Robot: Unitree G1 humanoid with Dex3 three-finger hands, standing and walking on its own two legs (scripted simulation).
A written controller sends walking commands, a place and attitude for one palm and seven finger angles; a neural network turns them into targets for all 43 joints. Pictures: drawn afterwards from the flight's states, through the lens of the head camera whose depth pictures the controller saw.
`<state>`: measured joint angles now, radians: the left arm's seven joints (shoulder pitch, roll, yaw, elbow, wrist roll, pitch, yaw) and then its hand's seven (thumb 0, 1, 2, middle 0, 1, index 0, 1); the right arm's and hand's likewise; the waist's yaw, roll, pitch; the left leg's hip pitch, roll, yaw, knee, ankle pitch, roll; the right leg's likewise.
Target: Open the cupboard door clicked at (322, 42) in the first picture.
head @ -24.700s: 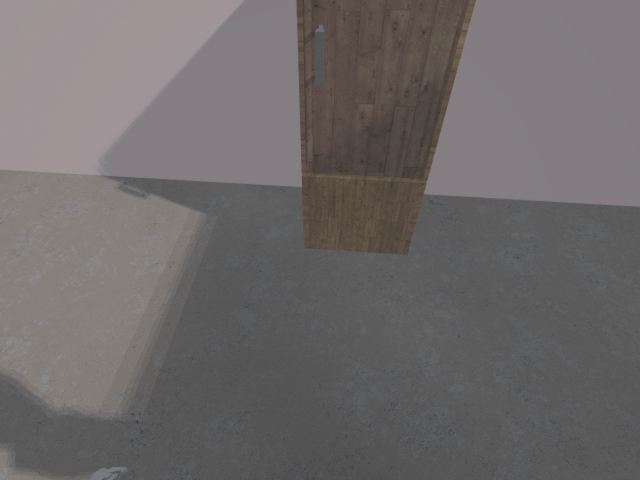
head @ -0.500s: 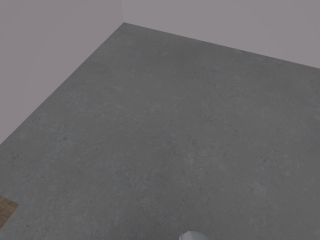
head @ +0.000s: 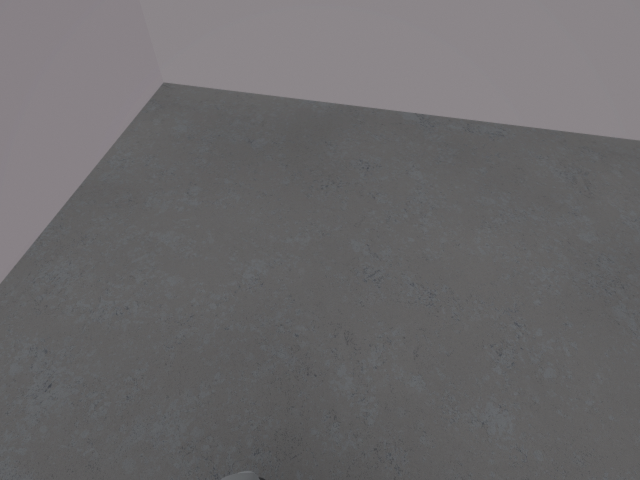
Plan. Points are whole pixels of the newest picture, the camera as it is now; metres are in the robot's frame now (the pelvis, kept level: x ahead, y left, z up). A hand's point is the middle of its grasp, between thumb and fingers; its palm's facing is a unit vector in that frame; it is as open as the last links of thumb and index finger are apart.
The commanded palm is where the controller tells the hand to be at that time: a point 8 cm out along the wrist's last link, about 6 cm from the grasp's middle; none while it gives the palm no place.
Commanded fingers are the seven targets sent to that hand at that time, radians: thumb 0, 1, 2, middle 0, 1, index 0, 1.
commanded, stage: walk to a spot facing it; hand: left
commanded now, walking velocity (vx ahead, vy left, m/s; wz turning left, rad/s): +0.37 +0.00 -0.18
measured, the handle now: out of the picture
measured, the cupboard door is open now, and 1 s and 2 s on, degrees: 41 41 41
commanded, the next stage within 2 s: turn to face it in 0.48 s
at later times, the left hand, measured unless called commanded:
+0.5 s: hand (242, 403) +0.25 +0.13 -0.16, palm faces +0.02 -0.98 -0.19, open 7.2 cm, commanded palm none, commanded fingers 0.00 0.90 0.90 -0.20 -0.30 -0.20 -0.30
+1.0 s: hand (254, 288) +0.46 +0.15 -0.16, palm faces +0.22 -0.95 -0.23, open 7.3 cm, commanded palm none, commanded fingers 0.00 0.90 0.90 -0.20 -0.30 -0.20 -0.30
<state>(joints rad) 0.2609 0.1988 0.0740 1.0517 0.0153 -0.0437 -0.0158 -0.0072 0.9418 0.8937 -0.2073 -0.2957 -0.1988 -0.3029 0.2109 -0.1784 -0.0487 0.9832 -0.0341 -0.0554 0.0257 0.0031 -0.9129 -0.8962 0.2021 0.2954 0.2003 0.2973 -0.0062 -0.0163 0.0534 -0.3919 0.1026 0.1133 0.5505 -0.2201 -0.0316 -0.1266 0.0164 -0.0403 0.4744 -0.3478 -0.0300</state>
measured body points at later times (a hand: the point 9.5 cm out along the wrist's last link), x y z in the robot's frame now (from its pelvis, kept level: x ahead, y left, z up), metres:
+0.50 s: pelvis +0.23 -0.05 +0.01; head +0.25 -0.05 +0.46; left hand +0.25 +0.19 -0.15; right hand +0.25 -0.29 -0.14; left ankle +0.26 +0.09 -0.69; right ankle +0.20 -0.14 -0.73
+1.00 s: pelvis +0.39 -0.06 +0.00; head +0.43 -0.06 +0.45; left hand +0.44 +0.20 -0.14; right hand +0.48 -0.30 -0.15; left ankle +0.36 +0.07 -0.68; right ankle +0.39 -0.17 -0.73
